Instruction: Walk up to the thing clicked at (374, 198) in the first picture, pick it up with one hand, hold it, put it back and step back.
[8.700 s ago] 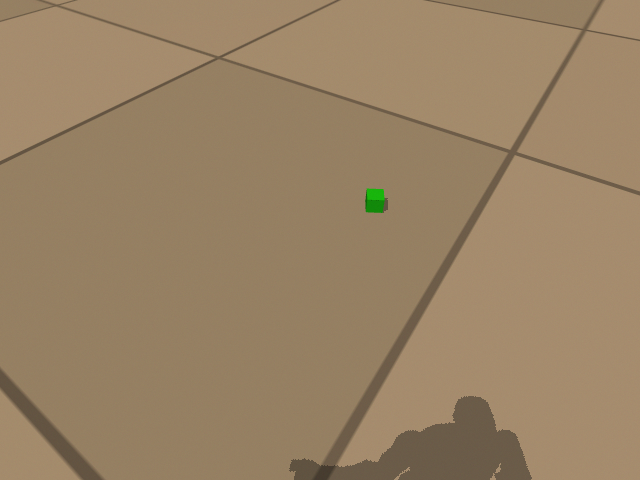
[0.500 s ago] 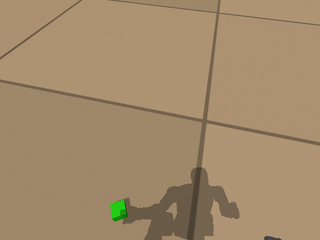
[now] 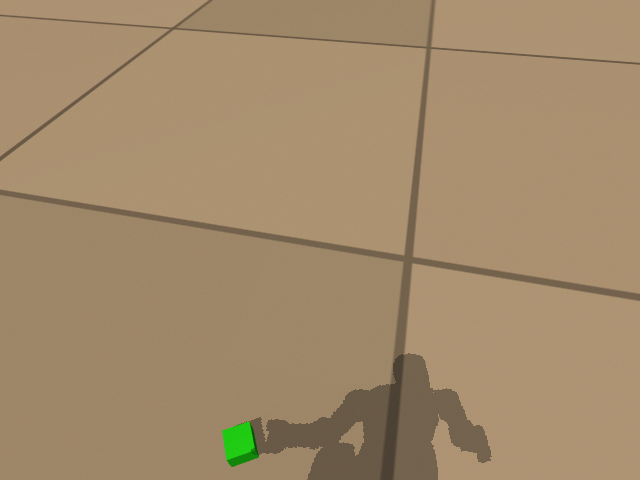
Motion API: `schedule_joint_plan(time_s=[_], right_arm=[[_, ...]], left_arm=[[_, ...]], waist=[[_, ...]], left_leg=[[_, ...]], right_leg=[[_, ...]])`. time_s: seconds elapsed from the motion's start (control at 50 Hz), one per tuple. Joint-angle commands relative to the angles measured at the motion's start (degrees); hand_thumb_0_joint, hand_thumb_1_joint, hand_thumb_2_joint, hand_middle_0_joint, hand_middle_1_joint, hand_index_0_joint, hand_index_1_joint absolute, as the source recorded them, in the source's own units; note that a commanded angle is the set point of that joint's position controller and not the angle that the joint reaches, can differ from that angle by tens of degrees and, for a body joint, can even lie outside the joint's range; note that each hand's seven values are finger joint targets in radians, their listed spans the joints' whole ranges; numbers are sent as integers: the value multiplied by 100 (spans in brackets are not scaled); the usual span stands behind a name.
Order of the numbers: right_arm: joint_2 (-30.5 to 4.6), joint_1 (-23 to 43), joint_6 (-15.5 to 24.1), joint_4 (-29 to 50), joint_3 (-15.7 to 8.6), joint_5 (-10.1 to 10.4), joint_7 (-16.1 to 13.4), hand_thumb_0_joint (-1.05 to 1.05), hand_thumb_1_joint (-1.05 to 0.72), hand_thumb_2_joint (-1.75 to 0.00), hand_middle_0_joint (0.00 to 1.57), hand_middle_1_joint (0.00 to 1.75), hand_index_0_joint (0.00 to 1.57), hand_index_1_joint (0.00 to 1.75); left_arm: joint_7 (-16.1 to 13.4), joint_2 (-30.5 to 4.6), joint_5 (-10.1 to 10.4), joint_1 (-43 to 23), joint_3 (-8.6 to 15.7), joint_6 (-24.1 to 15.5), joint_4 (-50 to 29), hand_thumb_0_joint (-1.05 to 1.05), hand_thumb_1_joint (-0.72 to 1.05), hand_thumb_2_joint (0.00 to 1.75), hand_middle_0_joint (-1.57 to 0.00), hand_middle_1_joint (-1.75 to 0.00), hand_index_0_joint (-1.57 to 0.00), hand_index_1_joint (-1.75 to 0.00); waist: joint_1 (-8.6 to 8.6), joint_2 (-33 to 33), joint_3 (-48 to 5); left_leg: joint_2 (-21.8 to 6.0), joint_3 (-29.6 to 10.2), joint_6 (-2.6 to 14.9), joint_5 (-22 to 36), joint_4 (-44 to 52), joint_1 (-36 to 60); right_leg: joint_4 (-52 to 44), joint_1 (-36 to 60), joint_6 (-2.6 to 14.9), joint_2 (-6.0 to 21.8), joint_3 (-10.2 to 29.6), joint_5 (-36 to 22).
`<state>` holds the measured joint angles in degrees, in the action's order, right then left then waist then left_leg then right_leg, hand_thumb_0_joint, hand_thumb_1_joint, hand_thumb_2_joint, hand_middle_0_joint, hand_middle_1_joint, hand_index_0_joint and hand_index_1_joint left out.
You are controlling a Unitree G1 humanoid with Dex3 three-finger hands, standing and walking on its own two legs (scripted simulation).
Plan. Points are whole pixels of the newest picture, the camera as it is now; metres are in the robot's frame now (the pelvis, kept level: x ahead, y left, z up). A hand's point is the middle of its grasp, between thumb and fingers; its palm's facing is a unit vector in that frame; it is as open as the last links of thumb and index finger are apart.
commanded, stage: walk up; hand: left
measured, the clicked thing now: (240, 444) +0.37 +0.26 -0.74
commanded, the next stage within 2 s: stand in 0.62 s
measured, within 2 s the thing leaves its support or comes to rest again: neither
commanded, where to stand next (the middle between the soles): +0.00 +0.01 m, yaw +1 degrees
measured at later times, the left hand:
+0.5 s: hand out of the picture +0.05 +0.25 -0.16, palm faces +0.01 -0.94 -0.33, open 7.4 cm
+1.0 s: hand out of the picture +0.07 +0.26 -0.16, palm faces -0.02 -0.94 -0.34, open 7.4 cm
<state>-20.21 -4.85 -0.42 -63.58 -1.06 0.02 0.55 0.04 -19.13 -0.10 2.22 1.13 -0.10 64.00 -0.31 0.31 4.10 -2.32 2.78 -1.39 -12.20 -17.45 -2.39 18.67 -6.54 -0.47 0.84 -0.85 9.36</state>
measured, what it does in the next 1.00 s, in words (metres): stands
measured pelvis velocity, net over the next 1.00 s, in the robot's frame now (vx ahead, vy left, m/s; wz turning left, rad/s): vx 0.00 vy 0.00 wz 0.01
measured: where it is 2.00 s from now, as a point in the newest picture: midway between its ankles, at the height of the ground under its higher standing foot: outside the picture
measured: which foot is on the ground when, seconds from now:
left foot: down 0.00-1.00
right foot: down 0.00-1.00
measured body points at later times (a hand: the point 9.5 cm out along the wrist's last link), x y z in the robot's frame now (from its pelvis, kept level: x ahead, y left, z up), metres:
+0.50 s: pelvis -0.02 +0.00 +0.00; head +0.00 +0.00 +0.45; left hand +0.05 +0.30 -0.14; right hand +0.06 -0.30 -0.14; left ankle -0.03 +0.13 -0.75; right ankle +0.01 -0.12 -0.75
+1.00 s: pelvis +0.00 +0.00 +0.00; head +0.01 +0.00 +0.45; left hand +0.07 +0.31 -0.13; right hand +0.06 -0.30 -0.14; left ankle -0.03 +0.13 -0.75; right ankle +0.01 -0.12 -0.75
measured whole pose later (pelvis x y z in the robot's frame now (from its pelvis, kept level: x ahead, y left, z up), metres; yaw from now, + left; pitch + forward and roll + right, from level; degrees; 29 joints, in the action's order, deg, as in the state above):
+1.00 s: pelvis +0.00 +0.00 +0.00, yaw +0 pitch -2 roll +0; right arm -20.3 -7.2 0.4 -64.9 -0.6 -0.7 0.8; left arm 0.3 -20.0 -0.4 6.7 0.0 -0.6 64.5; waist 0.0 0.3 2.9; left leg -1.6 2.6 -1.0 -11.7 -17.4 -4.0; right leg 18.7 -8.0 -0.9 1.5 -0.9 9.0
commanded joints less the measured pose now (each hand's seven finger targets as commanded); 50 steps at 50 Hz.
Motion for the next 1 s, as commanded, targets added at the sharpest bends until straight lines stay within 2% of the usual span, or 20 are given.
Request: schedule_joint_plan(time_s=[0.0,0.42,0.58,0.6,0.64,0.74,0.86,0.9,0.98], right_arm=[[-1142,242,158,320,-199,-24,-73,0,-90,-90,20,30,20,30],[-1151,105,177,224,-211,-34,-73,0,-90,-90,20,30,20,30],[-1163,100,190,218,-204,-40,-70,0,-90,-90,20,30,20,30],[-1131,28,199,207,-175,-106,-79,0,-90,-90,20,30,20,30],[-1160,78,201,219,-194,-107,-80,0,-90,-90,20,30,20,30],[-1170,10,215,201,-177,-96,-63,0,-90,-90,20,30,20,30],[-1189,-41,229,218,-160,-88,-68,0,-90,-90,20,30,20,30],[-1239,13,234,225,-167,-71,-68,0,-90,-90,20,30,20,30],[-1221,4,231,234,-151,-73,-79,0,-90,-90,20,30,20,30]], left_arm=[[-44,-1254,-32,-226,245,-128,-282,0,90,90,-20,-30,-20,-30],[-13,-1210,-42,38,245,-122,-185,0,90,90,-20,-30,-20,-30],[-8,-1219,-40,86,231,-116,-197,0,90,90,-20,-30,-20,-30],[-12,-1270,-56,189,191,-136,-186,0,90,90,-20,-30,-20,-30],[-20,-1283,-77,164,177,-152,-214,0,90,90,-20,-30,-20,-30],[-13,-1292,-57,220,142,-175,-247,0,90,90,-20,-30,-20,-30],[-23,-1322,-43,203,122,-184,-302,0,90,90,-20,-30,-20,-30],[-27,-1302,-40,277,99,-190,-302,0,90,90,-20,-30,-20,-30],[-42,-1325,-48,219,92,-178,-323,0,90,90,-20,-30,-20,-30]], waist=[[48,-10,-528],[48,-11,-465],[66,6,-476],[41,67,-531],[47,-28,-465],[40,-13,-353],[17,-57,-535],[56,-4,-623],[29,-6,-655]], left_leg=[[-583,-454,219,717,328,-92],[-580,-535,273,363,373,-278],[-572,-569,264,404,399,-357],[-585,-552,216,127,468,-315],[-602,-590,234,147,427,-307],[-577,-577,228,168,425,-402],[-583,-542,222,654,351,-334],[-621,-568,225,865,308,-171],[-623,-552,202,1064,285,-179]], right_leg=[[-267,132,162,681,540,-1007],[-310,-32,143,633,572,-548],[-274,-6,119,624,571,-619],[-320,-6,137,672,571,-274],[-313,-127,158,664,567,-166],[-345,-114,140,673,591,-294],[-228,76,166,717,570,-832],[-174,53,163,717,527,-912],[-102,102,159,718,482,-1125]])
